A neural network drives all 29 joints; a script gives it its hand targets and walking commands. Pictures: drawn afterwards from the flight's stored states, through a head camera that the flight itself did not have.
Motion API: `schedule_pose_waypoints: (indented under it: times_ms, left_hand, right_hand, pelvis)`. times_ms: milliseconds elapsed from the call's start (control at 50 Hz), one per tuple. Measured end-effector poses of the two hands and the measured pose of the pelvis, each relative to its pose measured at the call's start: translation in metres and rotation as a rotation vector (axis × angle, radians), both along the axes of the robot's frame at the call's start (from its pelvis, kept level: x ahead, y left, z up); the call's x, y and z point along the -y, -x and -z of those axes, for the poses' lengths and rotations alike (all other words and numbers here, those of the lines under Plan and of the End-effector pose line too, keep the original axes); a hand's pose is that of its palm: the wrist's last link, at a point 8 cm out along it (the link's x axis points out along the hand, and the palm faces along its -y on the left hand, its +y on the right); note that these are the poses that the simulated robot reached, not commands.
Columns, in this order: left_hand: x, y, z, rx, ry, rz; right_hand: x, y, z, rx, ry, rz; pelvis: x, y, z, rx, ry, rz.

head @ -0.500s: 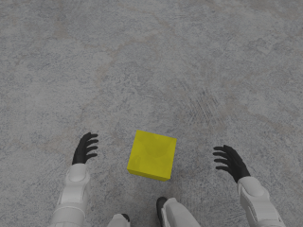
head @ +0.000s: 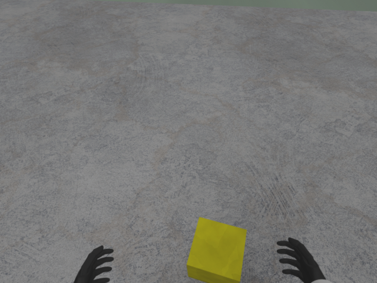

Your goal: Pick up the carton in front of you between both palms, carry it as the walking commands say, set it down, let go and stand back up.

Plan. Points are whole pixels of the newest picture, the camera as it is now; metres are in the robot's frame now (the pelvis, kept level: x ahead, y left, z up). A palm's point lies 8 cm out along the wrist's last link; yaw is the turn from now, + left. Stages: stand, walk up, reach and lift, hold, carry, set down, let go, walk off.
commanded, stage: let go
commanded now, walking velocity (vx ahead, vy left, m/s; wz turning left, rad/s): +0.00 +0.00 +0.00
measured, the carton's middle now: (215, 254) +0.36 -0.09 -0.65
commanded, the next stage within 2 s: stand in 0.38 s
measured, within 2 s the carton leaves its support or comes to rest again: neither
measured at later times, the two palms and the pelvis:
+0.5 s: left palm out of the picture +0.13 +0.22 -0.07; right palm out of the picture +0.14 -0.28 -0.08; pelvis -0.02 -0.03 -0.01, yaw +1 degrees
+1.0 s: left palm out of the picture +0.11 +0.25 -0.09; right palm out of the picture +0.15 -0.33 -0.10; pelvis +0.01 -0.04 +0.00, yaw +3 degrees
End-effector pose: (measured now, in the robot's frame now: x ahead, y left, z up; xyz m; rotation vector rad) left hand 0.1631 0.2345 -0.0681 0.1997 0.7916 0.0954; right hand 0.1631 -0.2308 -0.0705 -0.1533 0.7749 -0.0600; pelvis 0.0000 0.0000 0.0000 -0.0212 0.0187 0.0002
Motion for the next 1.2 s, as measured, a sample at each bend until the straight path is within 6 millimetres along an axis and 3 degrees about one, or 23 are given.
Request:
schedule_pose_waypoints:
  times_ms: [120,280,440,560,660,960,1200]
  left_hand:
    - [-0.005,0.012,-0.002,0.000,0.020,-0.002]
    - [0.014,0.015,0.002,0.019,0.030,-0.011]
    - [0.029,0.021,0.000,0.000,-0.011,-0.003]
    - [-0.001,0.048,0.007,-0.093,-0.163,-0.036]
    - [-0.020,0.057,0.007,-0.132,-0.206,-0.081]
    - [-0.018,0.049,0.019,-0.182,-0.174,-0.123]
    - [-0.025,0.062,0.020,-0.219,-0.178,-0.141]
  right_hand:
    - [-0.003,0.000,-0.004,-0.004,0.018,-0.007]
    - [0.021,0.006,-0.012,-0.015,0.076,0.023]
    - [0.040,0.019,-0.001,-0.054,0.080,0.027]
    - [0.067,0.030,0.021,-0.079,0.135,0.008]
    - [0.085,0.040,0.032,-0.137,0.166,-0.002]
    - [0.094,0.015,0.031,-0.167,0.214,-0.022]
    - [0.095,0.022,0.031,-0.188,0.224,-0.023]
  pelvis:
    - [-0.002,0.003,0.000,0.052,-0.002,-0.003]
    - [0.008,0.009,0.003,0.076,-0.007,0.003]
    - [0.027,0.016,0.004,0.084,-0.014,-0.006]
    - [0.037,0.016,0.007,0.039,-0.016,-0.024]
    - [0.041,0.009,0.008,0.025,-0.017,-0.034]
    - [0.044,-0.010,0.005,0.025,-0.018,-0.049]
    - [0.042,-0.005,0.002,0.039,-0.021,-0.049]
